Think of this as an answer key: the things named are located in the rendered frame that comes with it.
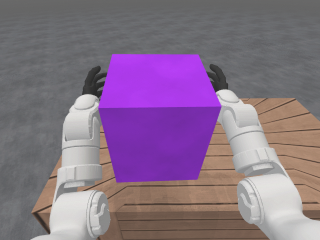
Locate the left robot forearm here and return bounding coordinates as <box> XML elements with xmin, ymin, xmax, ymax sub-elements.
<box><xmin>49</xmin><ymin>94</ymin><xmax>103</xmax><ymax>231</ymax></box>

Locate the carton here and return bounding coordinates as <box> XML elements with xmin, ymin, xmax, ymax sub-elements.
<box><xmin>98</xmin><ymin>54</ymin><xmax>222</xmax><ymax>183</ymax></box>

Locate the robot right hand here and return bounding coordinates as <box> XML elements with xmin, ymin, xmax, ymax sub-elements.
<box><xmin>206</xmin><ymin>64</ymin><xmax>228</xmax><ymax>92</ymax></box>

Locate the left robot upper arm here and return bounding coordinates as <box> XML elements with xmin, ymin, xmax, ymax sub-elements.
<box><xmin>31</xmin><ymin>190</ymin><xmax>111</xmax><ymax>240</ymax></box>

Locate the robot left hand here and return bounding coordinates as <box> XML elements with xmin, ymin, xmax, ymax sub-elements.
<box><xmin>82</xmin><ymin>66</ymin><xmax>107</xmax><ymax>101</ymax></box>

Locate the right robot upper arm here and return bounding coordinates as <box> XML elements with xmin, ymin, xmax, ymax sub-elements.
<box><xmin>237</xmin><ymin>173</ymin><xmax>320</xmax><ymax>240</ymax></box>

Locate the right robot forearm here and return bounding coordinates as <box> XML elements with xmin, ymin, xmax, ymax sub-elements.
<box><xmin>216</xmin><ymin>89</ymin><xmax>303</xmax><ymax>211</ymax></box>

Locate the pedestal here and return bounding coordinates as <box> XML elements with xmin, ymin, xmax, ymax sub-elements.
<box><xmin>31</xmin><ymin>98</ymin><xmax>320</xmax><ymax>240</ymax></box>

